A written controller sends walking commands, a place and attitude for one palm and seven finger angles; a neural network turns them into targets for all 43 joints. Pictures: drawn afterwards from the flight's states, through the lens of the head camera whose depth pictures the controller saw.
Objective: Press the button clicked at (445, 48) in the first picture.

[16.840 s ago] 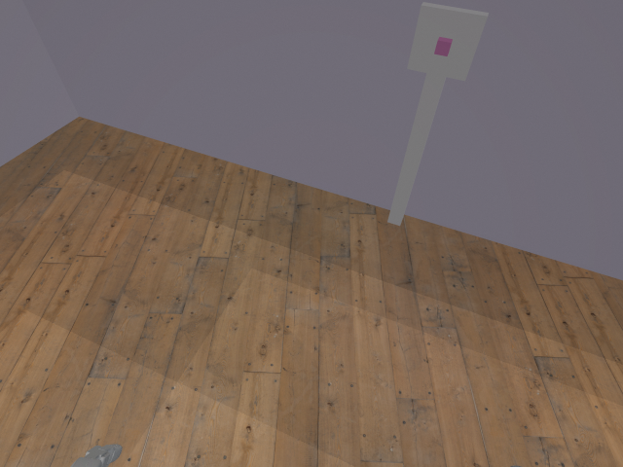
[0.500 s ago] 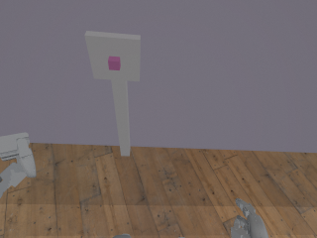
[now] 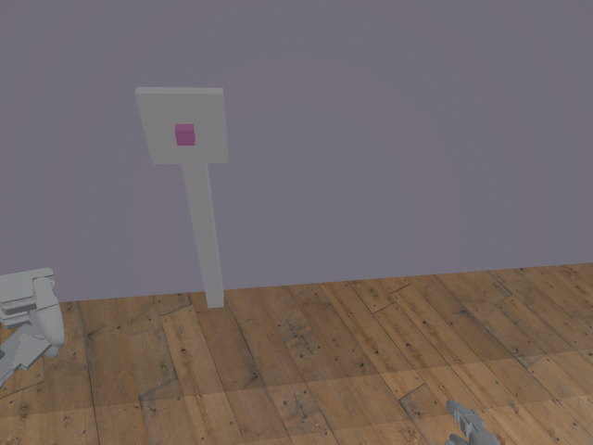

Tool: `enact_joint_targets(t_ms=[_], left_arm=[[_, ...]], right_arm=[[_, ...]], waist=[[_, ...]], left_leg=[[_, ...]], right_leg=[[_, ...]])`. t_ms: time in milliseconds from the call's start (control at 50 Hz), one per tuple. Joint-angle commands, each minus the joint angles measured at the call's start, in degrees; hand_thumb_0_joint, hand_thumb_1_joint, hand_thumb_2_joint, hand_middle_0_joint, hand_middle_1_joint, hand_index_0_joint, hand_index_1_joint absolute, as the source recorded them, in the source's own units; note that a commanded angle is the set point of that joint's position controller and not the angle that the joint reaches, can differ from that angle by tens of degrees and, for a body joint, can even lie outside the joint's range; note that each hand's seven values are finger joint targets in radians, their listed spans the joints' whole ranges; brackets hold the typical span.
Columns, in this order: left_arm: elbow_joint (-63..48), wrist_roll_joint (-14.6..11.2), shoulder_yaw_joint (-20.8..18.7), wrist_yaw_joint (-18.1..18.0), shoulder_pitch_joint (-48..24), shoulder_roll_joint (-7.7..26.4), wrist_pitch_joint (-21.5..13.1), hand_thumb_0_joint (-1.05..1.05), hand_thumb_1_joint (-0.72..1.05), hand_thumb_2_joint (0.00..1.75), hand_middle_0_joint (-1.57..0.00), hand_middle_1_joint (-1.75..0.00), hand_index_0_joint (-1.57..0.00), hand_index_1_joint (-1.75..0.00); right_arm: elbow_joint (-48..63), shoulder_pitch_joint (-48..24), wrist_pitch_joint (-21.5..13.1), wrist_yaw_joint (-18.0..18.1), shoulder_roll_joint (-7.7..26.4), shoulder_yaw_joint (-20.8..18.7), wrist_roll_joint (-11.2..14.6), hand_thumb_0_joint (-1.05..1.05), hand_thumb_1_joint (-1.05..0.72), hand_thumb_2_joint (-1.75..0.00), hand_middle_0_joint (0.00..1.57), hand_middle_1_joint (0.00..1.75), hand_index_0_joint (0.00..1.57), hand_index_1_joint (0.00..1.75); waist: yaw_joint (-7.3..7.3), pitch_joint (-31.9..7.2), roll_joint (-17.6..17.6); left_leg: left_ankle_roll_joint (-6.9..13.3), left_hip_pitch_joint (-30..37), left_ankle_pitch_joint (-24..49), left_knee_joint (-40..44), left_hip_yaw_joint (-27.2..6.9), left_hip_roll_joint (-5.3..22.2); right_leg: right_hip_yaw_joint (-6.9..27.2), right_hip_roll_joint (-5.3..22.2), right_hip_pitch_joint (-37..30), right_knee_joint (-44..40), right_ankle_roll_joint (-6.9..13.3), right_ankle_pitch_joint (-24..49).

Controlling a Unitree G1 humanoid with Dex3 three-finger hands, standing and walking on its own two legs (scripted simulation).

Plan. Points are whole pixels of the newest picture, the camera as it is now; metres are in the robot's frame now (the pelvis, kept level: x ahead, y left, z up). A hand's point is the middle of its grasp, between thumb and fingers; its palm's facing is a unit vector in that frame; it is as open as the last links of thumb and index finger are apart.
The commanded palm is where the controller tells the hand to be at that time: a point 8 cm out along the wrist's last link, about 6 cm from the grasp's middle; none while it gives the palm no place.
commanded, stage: stop stepping back and stand still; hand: left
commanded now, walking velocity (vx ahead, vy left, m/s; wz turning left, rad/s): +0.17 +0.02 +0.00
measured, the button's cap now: (185, 133) +0.74 +0.29 +0.03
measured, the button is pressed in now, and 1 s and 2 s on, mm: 0 0 0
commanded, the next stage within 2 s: let the arm hang, fingers relaxed in 0.48 s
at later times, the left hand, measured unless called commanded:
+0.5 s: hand (28, 366) +0.15 +0.25 +0.16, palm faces +0.41 -0.82 -0.40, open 3.1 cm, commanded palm +0.10 +0.28 +0.18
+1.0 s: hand out of the picture -0.06 +0.19 -0.17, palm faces +0.04 -0.97 -0.22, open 4.0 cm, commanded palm none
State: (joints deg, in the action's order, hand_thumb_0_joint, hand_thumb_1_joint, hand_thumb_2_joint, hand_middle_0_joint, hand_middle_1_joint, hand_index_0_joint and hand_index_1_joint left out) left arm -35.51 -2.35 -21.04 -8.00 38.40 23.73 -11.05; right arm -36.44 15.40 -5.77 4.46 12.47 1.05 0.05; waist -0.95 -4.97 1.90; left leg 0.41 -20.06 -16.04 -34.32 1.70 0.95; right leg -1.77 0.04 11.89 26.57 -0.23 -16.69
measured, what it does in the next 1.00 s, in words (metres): steps on the spot: left foot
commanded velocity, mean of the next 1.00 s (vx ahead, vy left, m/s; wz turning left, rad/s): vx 0.01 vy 0.00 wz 0.00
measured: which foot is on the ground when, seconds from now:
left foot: up 0.00-0.00, down 0.02-1.00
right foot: down 0.00-1.00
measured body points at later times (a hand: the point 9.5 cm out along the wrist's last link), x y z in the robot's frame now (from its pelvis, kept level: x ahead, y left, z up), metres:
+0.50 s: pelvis -0.03 +0.00 +0.00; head -0.05 +0.01 +0.45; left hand +0.12 +0.29 +0.18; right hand +0.14 -0.22 -0.07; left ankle +0.01 +0.11 -0.74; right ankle -0.03 -0.12 -0.74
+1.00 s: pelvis -0.04 -0.01 +0.00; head -0.02 +0.01 +0.45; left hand -0.06 +0.25 -0.16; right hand -0.02 -0.28 -0.14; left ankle +0.01 +0.11 -0.74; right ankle -0.03 -0.12 -0.74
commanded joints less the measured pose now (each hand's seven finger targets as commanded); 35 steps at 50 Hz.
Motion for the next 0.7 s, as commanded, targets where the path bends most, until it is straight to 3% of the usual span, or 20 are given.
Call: enact_joint_targets(t_ms=[0, 20, 40, 60, 80, 140, 240, 300, 340, 400, 460, 540, 560, 580, 600, 640, 680], left_arm=[[-7.2, 0.5, -4.9, -2.0, -4.9, 6.7, -3.9, 0.0, 0.9, 0.9, -1.3, -1.5, -1.3, -1.5], [-6.3, 0.4, -5.8, -1.8, -3.2, 7.4, -4.2, 0.0, 0.9, 0.9, -1.3, -1.5, -1.3, -1.5], [-8.8, 0.3, -5.8, -1.5, -4.1, 7.7, -4.5, 0.0, 0.9, 0.9, -1.3, -1.5, -1.3, -1.5], [-9.5, 0.7, -5.4, -1.4, -4.7, 7.1, -4.8, 0.0, 0.9, 0.9, -1.3, -1.5, -1.3, -1.5], [-9.3, 0.9, -5.4, -1.4, -4.1, 7.1, -5.0, 0.0, 0.9, 0.9, -1.3, -1.5, -1.3, -1.5], [-10.5, 1.2, -5.7, -1.5, -4.2, 7.6, -5.4, 0.0, 0.9, 0.9, -1.3, -1.5, -1.3, -1.5], [-6.1, 0.6, -6.0, -1.2, -3.3, 7.0, -5.7, 0.0, 0.9, 0.9, -1.3, -1.5, -1.3, -1.5], [-3.7, 0.6, -4.6, -1.1, -5.9, 5.7, -5.3, 0.0, 0.9, 0.9, -1.3, -1.5, -1.3, -1.5], [-3.8, 0.6, -4.1, -1.0, -7.6, 5.3, -5.0, 0.0, 0.9, 0.9, -1.3, -1.5, -1.3, -1.5], [-4.8, 0.9, -3.7, -0.8, -8.9, 5.1, -4.7, 0.0, 0.9, 0.9, -1.3, -1.5, -1.3, -1.5], [-6.7, 1.5, -3.6, -0.9, -9.1, 5.2, -4.5, 0.0, 0.9, 0.9, -1.3, -1.5, -1.3, -1.5], [-5.7, 1.2, -4.2, -0.9, -5.7, 5.3, -4.1, 0.0, 0.9, 0.9, -1.3, -1.5, -1.3, -1.5], [42.8, 6.1, 14.9, 7.0, -12.0, -0.5, 5.6, 0.0, 0.9, 0.9, -1.3, -1.5, -1.3, -1.5], [43.6, 4.9, 13.7, 7.7, -11.7, -0.6, 9.4, 0.0, 0.9, 0.9, -1.26, -1.46, -1.26, -1.46], [45.0, 4.7, 14.7, 7.9, -13.6, -2.0, 9.9, 0.0, 0.9, 0.9, -1.23, -1.42, -1.23, -1.42], [50.5, 4.8, 15.3, 7.9, -17.7, -1.2, 10.3, 0.0, 0.9, 0.9, -1.15, -1.34, -1.15, -1.34], [57.8, 4.7, 15.8, 7.9, -20.1, -0.1, 10.6, 0.0, 0.9, 0.9, -1.08, -1.26, -1.08, -1.26]], right_arm=[[9.9, -8.1, -5.2, 1.5, 8.0, -3.2, 0.4, 0.0, -0.9, -0.9, 0.2, 0.3, 0.2, 0.3], [9.4, -7.6, -5.3, 1.4, 7.1, -2.9, 0.2, 0.0, -0.9, -0.9, 0.2, 0.3, 0.2, 0.3], [9.4, -8.4, -5.4, 1.4, 7.1, -2.5, -0.3, 0.0, -0.9, -0.9, 0.2, 0.3, 0.2, 0.3], [9.3, -8.5, -5.5, 1.3, 6.9, -2.4, -0.4, 0.0, -0.9, -0.9, 0.2, 0.3, 0.2, 0.3], [9.3, -8.3, -5.8, 1.2, 7.0, -2.5, -0.4, 0.0, -0.9, -0.9, 0.2, 0.3, 0.2, 0.3], [9.6, -8.3, -6.6, 0.7, 7.3, -2.9, -0.5, 0.0, -0.9, -0.9, 0.2, 0.3, 0.2, 0.3], [9.1, -8.0, -5.9, 0.2, 6.6, -3.1, -0.8, 0.0, -0.9, -0.9, 0.2, 0.3, 0.2, 0.3], [8.4, -8.0, -5.3, 0.4, 6.0, -2.8, -0.5, 0.0, -0.9, -0.9, 0.2, 0.3, 0.2, 0.3], [8.4, -8.4, -5.1, 0.7, 5.9, -2.7, -0.6, 0.0, -0.9, -0.9, 0.2, 0.3, 0.2, 0.3], [9.1, -9.1, -5.5, 0.9, 5.9, -2.1, -0.6, 0.0, -0.9, -0.9, 0.2, 0.3, 0.2, 0.3], [9.7, -9.4, -6.0, 1.1, 5.7, -1.8, -0.7, 0.0, -0.9, -0.9, 0.2, 0.3, 0.2, 0.3], [10.0, -9.0, -6.1, 0.7, 5.6, -2.0, -1.0, 0.0, -0.9, -0.9, 0.2, 0.3, 0.2, 0.3], [-6.2, -10.3, -5.7, -4.6, 17.3, -6.2, -0.3, 0.0, -0.9, -0.9, 0.2, 0.3, 0.2, 0.3], [-5.0, -5.7, -1.7, -4.8, 12.6, -6.0, 0.7, 0.0, -0.9, -0.9, 0.2, 0.3, 0.2, 0.3], [-4.9, -4.5, -0.3, -4.8, 11.1, -5.2, 0.3, 0.0, -0.9, -0.9, 0.2, 0.3, 0.2, 0.3], [-4.8, -5.0, 1.6, -4.8, 11.6, -4.4, -0.4, 0.0, -0.9, -0.9, 0.2, 0.3, 0.2, 0.3], [-5.9, -7.0, 2.6, -4.7, 12.2, -4.0, -1.1, 0.0, -0.9, -0.9, 0.2, 0.3, 0.2, 0.3]], waist=[[0.7, 2.6, -7.2], [0.19, 0.8, -7.6], [0.22, 0.4, -11.7], [0.4, 1.6, -12.4], [0.67, 1.9, -11.2], [0.58, 2.9, -6.8], [0.06, 4.6, -1.5], [-0.11, 5.8, -0.4], [-0.16, 5.5, -1.7], [0.31, 5.2, -6.0], [0.83, 3.8, -9.0], [0.98, 1.7, -4.5], [-0.63, 5.2, -3.6], [-0.22, -0.8, -2.2], [-0.15, -2.3, 0.7], [0.02, -0.5, 6.1], [0.71, 1.8, 7.2]], left_leg=[[3.3, 6.2, 6.4, 14.0, -8.2, 6.2], [3.4, 6.3, 5.9, 14.9, -9.5, 6.6], [3.3, 5.4, 3.9, 17.3, -11.0, 7.0], [3.6, 3.1, 0.8, 19.3, -12.6, 7.7], [4.1, 1.7, -1.7, 19.7, -12.7, 8.1], [3.2, -1.3, -5.6, 17.9, -9.8, 5.6], [1.1, 4.3, -2.1, 8.5, -4.6, 1.6], [0.7, 8.1, -1.1, 5.1, -3.8, 1.4], [0.9, 9.1, -0.4, 8.1, -4.4, 2.2], [1.6, 6.1, -4.4, 17.2, -8.3, 4.9], [2.0, 3.5, -7.4, 21.7, -10.0, 5.9], [1.5, 5.5, 2.0, 16.1, -5.8, 3.6], [1.6, 1.0, 21.0, 3.2, -6.4, 3.9], [0.5, 7.1, 22.6, 2.4, -5.0, 4.1], [1.0, 7.3, 20.4, 1.7, -5.9, 4.4], [2.4, 4.8, 18.2, 3.8, -8.3, 4.9], [3.0, 2.2, 15.4, 5.7, -9.0, 4.3]], right_leg=[[3.4, 3.7, 3.1, -2.3, 0.7, 3.4], [1.7, 2.7, 2.0, -0.4, 0.3, 3.7], [0.3, 2.2, 1.6, 2.1, 0.0, 1.6], [-0.7, 1.2, 0.3, 3.4, -0.3, 0.0], [-0.6, 1.2, -1.1, 2.6, -0.3, -0.3], [0.8, 2.0, -3.5, -1.4, 0.5, 0.0], [7.9, 6.4, 6.0, -11.0, 2.8, -7.4], [8.4, 7.2, 11.8, -12.9, 3.3, -10.4], [6.5, 5.6, 11.0, -11.3, 2.5, -8.7], [2.3, 1.6, 5.3, -6.1, 0.3, -3.9], [1.1, 0.5, 0.0, -2.8, -0.4, 0.0], [2.6, 2.0, -1.4, -6.4, 0.2, 5.5], [2.4, 6.9, 4.7, 1.2, 1.9, 20.0], [5.3, 7.5, 4.9, 0.3, 2.2, 20.5], [4.0, 7.0, 5.8, 1.1, 2.6, 14.3], [2.4, 5.1, 5.6, 2.6, 2.7, 7.0], [3.6, 5.5, 3.7, 1.1, 2.9, 5.7]])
